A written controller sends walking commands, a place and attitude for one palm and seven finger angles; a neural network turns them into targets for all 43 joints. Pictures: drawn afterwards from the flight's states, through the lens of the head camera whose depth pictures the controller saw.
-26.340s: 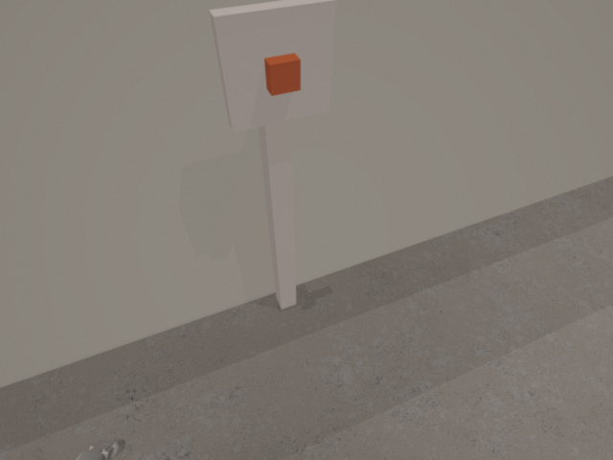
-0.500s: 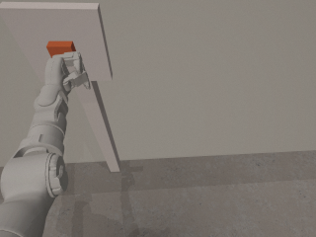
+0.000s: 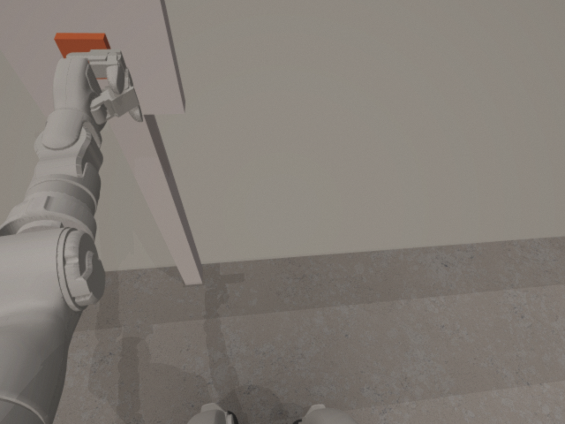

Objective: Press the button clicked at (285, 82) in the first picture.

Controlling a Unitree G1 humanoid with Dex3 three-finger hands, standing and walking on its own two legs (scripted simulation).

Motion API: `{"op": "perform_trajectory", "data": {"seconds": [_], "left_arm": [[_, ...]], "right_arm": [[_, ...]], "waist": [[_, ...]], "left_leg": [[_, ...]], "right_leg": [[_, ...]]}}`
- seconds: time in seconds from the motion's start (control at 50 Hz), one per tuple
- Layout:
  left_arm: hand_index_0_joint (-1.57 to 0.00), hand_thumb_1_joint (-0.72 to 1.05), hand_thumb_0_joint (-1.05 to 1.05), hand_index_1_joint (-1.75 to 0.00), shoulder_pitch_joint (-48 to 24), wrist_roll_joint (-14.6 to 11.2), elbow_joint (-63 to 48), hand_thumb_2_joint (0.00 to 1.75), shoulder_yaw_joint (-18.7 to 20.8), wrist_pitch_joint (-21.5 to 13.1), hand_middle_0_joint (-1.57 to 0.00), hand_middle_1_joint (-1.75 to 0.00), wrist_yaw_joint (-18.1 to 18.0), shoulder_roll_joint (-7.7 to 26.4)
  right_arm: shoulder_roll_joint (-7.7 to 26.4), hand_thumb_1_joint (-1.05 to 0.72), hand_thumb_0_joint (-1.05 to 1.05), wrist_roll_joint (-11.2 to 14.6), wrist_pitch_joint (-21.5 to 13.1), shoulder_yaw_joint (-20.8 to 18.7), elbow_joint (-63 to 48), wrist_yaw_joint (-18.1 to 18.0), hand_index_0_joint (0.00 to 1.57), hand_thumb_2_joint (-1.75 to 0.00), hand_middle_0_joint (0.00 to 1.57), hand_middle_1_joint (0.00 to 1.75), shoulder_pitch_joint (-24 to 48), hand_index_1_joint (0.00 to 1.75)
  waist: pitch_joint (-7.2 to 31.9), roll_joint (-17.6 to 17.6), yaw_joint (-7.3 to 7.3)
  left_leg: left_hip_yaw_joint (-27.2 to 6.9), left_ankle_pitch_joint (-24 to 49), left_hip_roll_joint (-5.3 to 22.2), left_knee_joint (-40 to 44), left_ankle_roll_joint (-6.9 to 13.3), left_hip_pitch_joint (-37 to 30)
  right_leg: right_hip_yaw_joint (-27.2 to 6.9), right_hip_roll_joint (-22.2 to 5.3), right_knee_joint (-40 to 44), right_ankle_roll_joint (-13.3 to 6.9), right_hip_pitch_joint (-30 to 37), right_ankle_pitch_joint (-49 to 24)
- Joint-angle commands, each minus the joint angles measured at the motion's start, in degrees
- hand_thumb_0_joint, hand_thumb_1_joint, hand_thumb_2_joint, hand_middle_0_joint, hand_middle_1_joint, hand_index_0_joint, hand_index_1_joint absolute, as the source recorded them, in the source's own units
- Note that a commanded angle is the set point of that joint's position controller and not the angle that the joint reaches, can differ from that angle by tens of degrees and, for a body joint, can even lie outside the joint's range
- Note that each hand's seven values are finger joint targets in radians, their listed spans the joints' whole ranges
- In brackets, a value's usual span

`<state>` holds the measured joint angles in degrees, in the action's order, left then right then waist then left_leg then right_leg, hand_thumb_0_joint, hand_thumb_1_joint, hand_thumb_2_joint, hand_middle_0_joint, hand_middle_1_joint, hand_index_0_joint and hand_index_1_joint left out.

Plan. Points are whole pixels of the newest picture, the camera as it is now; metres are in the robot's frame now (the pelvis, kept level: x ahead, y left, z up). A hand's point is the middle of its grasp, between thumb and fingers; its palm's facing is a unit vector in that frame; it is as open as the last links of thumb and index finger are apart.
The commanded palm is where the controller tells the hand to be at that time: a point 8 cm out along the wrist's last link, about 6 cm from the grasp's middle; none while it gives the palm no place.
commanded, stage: hold the button down briefly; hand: left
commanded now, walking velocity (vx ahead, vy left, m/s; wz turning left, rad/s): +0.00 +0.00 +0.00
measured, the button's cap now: (90, 52) +0.58 +0.20 +0.18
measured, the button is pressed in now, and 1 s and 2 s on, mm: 13 0 0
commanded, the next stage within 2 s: pull the fist back off the button in 0.12 s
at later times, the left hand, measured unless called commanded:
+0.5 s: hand (131, 94) +0.53 +0.15 +0.15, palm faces +0.00 -1.00 +0.00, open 3.4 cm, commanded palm +0.51 +0.20 +0.15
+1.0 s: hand (129, 125) +0.48 +0.15 +0.14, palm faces +0.01 -1.00 +0.01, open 3.1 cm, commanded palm +0.44 +0.20 +0.15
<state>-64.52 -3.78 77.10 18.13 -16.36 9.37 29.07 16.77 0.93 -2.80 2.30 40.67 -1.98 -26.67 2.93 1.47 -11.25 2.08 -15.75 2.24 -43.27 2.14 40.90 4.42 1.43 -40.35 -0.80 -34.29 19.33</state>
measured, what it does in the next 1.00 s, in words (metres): stands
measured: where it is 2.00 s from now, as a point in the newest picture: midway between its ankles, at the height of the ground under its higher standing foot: outside the picture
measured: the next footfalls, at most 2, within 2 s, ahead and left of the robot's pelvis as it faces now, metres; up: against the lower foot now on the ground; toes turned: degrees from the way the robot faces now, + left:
none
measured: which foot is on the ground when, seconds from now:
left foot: down 0.00-1.00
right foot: down 0.00-1.00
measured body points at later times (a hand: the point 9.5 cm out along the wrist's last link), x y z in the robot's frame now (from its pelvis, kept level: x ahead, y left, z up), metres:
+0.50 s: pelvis -0.01 +0.01 +0.00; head +0.08 +0.02 +0.44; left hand +0.52 +0.20 +0.15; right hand -0.03 -0.26 -0.11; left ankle +0.05 +0.09 -0.71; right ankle +0.00 -0.11 -0.71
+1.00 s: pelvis +0.03 +0.00 +0.01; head +0.07 -0.01 +0.46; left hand +0.47 +0.20 +0.14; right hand +0.08 -0.27 -0.10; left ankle +0.05 +0.09 -0.71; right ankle +0.00 -0.11 -0.71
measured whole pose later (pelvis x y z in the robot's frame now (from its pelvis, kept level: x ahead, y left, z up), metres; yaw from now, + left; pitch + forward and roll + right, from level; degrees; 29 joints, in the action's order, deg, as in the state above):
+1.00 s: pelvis +0.03 +0.00 +0.01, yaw -1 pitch +8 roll -1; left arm -39.8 -9.1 49.8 15.7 -12.0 7.9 18.4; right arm 15.1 2.8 -1.7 0.9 35.6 -1.1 -22.0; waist 4.5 2.1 -4.9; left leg 4.0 -18.1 2.2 -40.5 1.7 30.7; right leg 2.2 1.5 -38.3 -1.1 -25.2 21.4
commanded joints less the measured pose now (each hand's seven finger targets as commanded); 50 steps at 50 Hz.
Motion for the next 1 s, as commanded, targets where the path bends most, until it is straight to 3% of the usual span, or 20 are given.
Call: {"op": "perform_trajectory", "data": {"seconds": [0.0,0.06,0.14,0.26,0.3,0.36,0.4,0.44,0.46,0.5,0.52,0.58,0.62,0.68,0.74,0.76,0.8,0.84,0.88,0.98], "left_arm": [[-1.3,0.9,0.0,-1.5,-35.3,-1.1,-11.7,0.9,0.9,-1.3,-1.3,-1.5,-2.3,14.9],[-1.3,0.9,0.0,-1.5,-36.5,-0.9,-12.5,0.9,1.8,-1.4,-1.3,-1.5,-2.5,16.8],[-1.3,0.9,0.0,-1.5,-36.4,-1.0,-12.0,0.9,-0.2,-1.3,-1.3,-1.5,-2.9,13.4],[-1.3,0.9,0.0,-1.5,-36.6,-0.8,-12.8,0.9,0.7,-1.0,-1.3,-1.5,-3.2,15.0],[-1.3,0.9,0.0,-1.5,-36.4,-0.7,-12.7,0.9,-1.1,-0.8,-1.3,-1.5,-3.2,12.1],[-1.3,0.9,0.0,-1.5,-35.4,-0.4,-12.6,0.9,1.0,-0.9,-1.3,-1.5,-3.7,13.9],[-1.3,0.9,0.0,-1.5,-34.4,-0.4,-13.2,0.9,1.0,-0.9,-1.3,-1.5,-3.6,12.9],[-1.3,0.9,0.0,-1.5,-33.1,-0.5,-13.6,0.9,-0.8,-0.8,-1.3,-1.5,-3.4,9.8],[-1.3,0.9,0.0,-1.5,-32.6,-0.4,-13.9,0.9,0.5,-1.0,-1.3,-1.5,-3.5,11.1],[-1.3,0.9,0.0,-1.5,-29.9,-0.7,-15.0,0.9,0.5,-1.1,-1.3,-1.5,-3.3,10.3],[-1.3,0.9,0.0,-1.5,-29.0,-1.1,-16.0,0.9,-0.9,-1.0,-1.3,-1.5,-3.2,8.2],[-1.3,0.9,0.0,-1.5,-25.2,-1.7,-18.4,0.9,0.5,-1.3,-1.3,-1.5,-2.8,8.6],[-1.3,0.9,0.0,-1.5,-23.9,-2.3,-20.0,0.9,-0.9,-0.9,-1.3,-1.5,-2.4,6.4],[-1.3,0.9,0.0,-1.5,-19.1,-2.8,-22.7,0.9,0.0,-0.9,-1.3,-1.5,-2.4,6.0],[-1.3,0.9,0.0,-1.5,-16.8,-3.4,-25.7,0.9,-1.7,-0.8,-1.3,-1.5,-2.3,3.1],[-1.3,0.9,0.0,-1.5,-14.6,-3.7,-27.4,0.9,0.0,-1.0,-1.3,-1.5,-2.3,4.7],[-1.3,0.9,0.0,-1.5,-11.2,-4.6,-31.7,0.9,0.5,-1.2,-1.3,-1.5,-2.1,4.3],[-1.3,0.9,0.0,-1.5,-7.5,-5.2,-34.8,0.9,0.1,-1.0,-1.3,-1.5,-1.9,3.6],[-1.3,0.9,0.0,-1.5,-3.3,-5.5,-38.2,0.9,1.2,-0.3,-1.3,-1.5,-1.7,4.8],[-1.3,0.9,0.0,-1.5,2.5,-6.6,-46.3,0.9,-1.4,1.8,-1.3,-1.5,-0.9,1.5]], "right_arm": [[11.0,-0.9,0.0,-0.2,-1.9,-3.5,-3.4,-0.7,0.2,-0.9,0.2,0.3,-7.6,0.3],[11.3,-0.9,0.0,-0.2,-2.5,-3.4,-3.5,-0.7,0.2,-0.9,0.2,0.3,-7.9,0.3],[11.2,-0.9,0.0,-0.5,-3.1,-3.4,-3.5,-0.5,0.2,-0.9,0.2,0.3,-8.0,0.3],[11.6,-0.9,0.0,-0.4,-3.7,-3.5,-3.6,-0.5,0.2,-0.9,0.2,0.3,-8.1,0.3],[11.2,-0.9,0.0,-0.6,-3.7,-3.5,-3.8,-0.3,0.2,-0.9,0.2,0.3,-8.0,0.3],[11.3,-0.9,0.0,-0.8,-3.5,-3.7,-4.1,-0.1,0.2,-0.9,0.2,0.3,-8.1,0.3],[11.1,-0.9,0.0,-1.0,-3.4,-3.8,-4.4,0.2,0.2,-0.9,0.2,0.3,-8.1,0.3],[10.8,-0.9,0.0,-1.1,-3.2,-3.8,-4.7,0.4,0.2,-0.9,0.2,0.3,-7.8,0.3],[10.9,-0.9,0.0,-1.0,-3.0,-4.1,-4.7,0.5,0.2,-0.9,0.2,0.3,-7.8,0.3],[10.6,-0.9,0.0,-0.9,-2.8,-4.2,-5.2,0.7,0.2,-0.9,0.2,0.3,-7.3,0.3],[10.4,-0.9,0.0,-0.8,-2.7,-4.2,-5.6,0.8,0.2,-0.9,0.2,0.3,-6.8,0.3],[10.0,-0.9,0.0,-0.5,-2.2,-4.5,-6.4,0.8,0.2,-0.9,0.2,0.3,-6.1,0.3],[9.5,-0.9,0.0,-0.1,-2.0,-4.5,-6.9,0.8,0.2,-0.9,0.2,0.3,-5.2,0.3],[9.1,-0.9,0.0,0.1,-1.7,-4.6,-7.6,0.8,0.2,-0.9,0.2,0.3,-4.2,0.3],[8.5,-0.9,0.0,0.3,-1.6,-4.6,-8.1,0.8,0.2,-0.9,0.2,0.3,-3.0,0.3],[8.6,-0.9,0.0,0.5,-1.4,-4.8,-8.5,0.8,0.2,-0.9,0.2,0.3,-2.6,0.3],[8.2,-0.9,0.0,0.8,-1.4,-4.9,-9.4,0.8,0.2,-0.9,0.2,0.3,-1.2,0.3],[7.9,-0.9,0.0,1.1,-1.3,-4.9,-9.9,0.8,0.2,-0.9,0.2,0.3,-0.3,0.3],[7.7,-0.9,0.0,1.5,-1.0,-4.9,-10.6,0.7,0.2,-0.9,0.2,0.3,1.1,0.3],[6.8,-0.9,0.0,2.1,-0.6,-4.7,-11.8,0.3,0.2,-0.9,0.2,0.3,4.5,0.3]], "waist": [[18.0,3.0,-3.5],[19.3,3.7,-3.5],[17.6,3.9,-4.02],[19.7,3.5,-3.8],[19.2,4.9,-3.69],[20.5,4.4,-2.77],[20.9,3.4,-2.34],[20.6,4.1,-2.3],[20.6,3.5,-1.76],[21.4,4.2,-0.55],[21.0,4.0,-0.78],[22.6,3.1,1.0],[20.6,1.9,0.88],[21.3,3.1,2.97],[20.5,2.5,3.2],[22.2,3.0,4.57],[24.1,2.2,5.51],[23.6,-0.4,5.88],[23.6,0.4,7.15],[21.0,1.7,7.62]], "left_leg": [[-5.6,-5.7,-0.1,6.1,0.3,-19.0],[-5.7,-6.1,-0.1,6.2,0.4,-18.8],[-6.4,-8.3,0.0,6.4,0.2,-19.1],[-6.4,-7.5,0.2,6.0,0.3,-19.6],[-6.9,-7.8,0.1,6.1,-0.1,-20.8],[-7.1,-5.3,0.0,5.5,-0.1,-21.1],[-6.9,-4.2,-0.1,5.2,0.0,-21.2],[-7.1,-3.1,-0.2,5.0,-0.1,-22.2],[-7.3,-2.9,0.1,5.1,-0.2,-22.7],[-7.0,-1.6,-0.1,5.0,-0.4,-23.4],[-6.8,-1.6,-0.1,5.1,-0.3,-23.7],[-6.2,1.8,-0.2,4.9,-0.3,-24.6],[-5.6,1.4,-0.2,5.2,-0.1,-24.3],[-5.3,4.3,-0.3,5.3,-0.3,-25.8],[-5.0,6.9,-0.4,5.2,-0.2,-27.0],[-4.8,8.3,-0.4,5.4,-0.4,-27.8],[-4.0,11.3,-0.6,5.2,-0.3,-28.8],[-3.5,13.4,-0.8,5.2,0.1,-28.3],[-2.7,15.1,-1.0,5.5,0.1,-28.5],[-2.2,17.4,-1.3,6.2,0.3,-30.2]], "right_leg": [[-3.9,1.0,8.2,0.9,-4.7,1.5],[-4.0,0.9,7.9,0.9,-4.2,1.8],[-3.5,1.0,7.6,0.7,-6.6,3.0],[-3.5,0.8,7.2,0.8,-6.2,2.5],[-3.0,0.9,6.7,0.5,-7.8,2.6],[-2.9,1.0,6.1,0.3,-7.0,1.2],[-2.7,1.1,6.0,0.4,-6.2,0.6],[-2.5,1.1,5.7,0.1,-6.9,-0.2],[-2.4,1.1,5.6,0.1,-7.0,-0.2],[-2.3,1.2,5.4,-0.1,-6.1,-0.9],[-2.2,1.3,5.6,0.0,-6.1,-0.9],[-2.2,1.5,5.5,-0.2,-3.2,-3.1],[-2.2,1.6,6.0,0.0,-2.8,-3.2],[-2.0,1.6,5.7,-0.3,-1.2,-5.2],[-1.9,1.8,5.8,-0.5,0.3,-7.6],[-2.0,1.8,5.6,-0.6,1.5,-8.8],[-2.2,1.8,5.4,-0.5,4.8,-12.5],[-2.4,1.8,5.7,-0.4,7.6,-15.7],[-2.7,1.7,5.7,-0.3,9.8,-18.9],[-2.8,1.4,6.7,-0.3,11.8,-22.5]]}}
